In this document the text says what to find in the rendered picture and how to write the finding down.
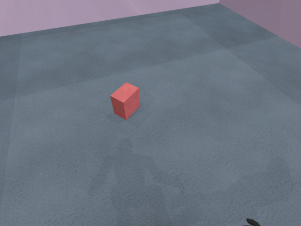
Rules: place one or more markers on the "carton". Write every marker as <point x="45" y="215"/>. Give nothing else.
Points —
<point x="125" y="100"/>

